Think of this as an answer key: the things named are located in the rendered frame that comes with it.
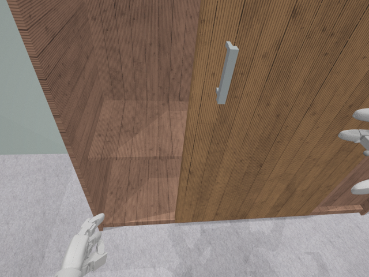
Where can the left robot hand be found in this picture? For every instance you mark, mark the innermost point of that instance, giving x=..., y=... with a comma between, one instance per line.
x=78, y=252

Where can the handle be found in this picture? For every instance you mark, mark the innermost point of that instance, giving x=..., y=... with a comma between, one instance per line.
x=228, y=69

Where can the right robot hand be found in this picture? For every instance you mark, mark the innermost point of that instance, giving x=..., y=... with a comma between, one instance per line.
x=358, y=136

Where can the wardrobe door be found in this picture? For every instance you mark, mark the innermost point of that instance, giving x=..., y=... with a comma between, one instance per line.
x=273, y=149
x=341, y=194

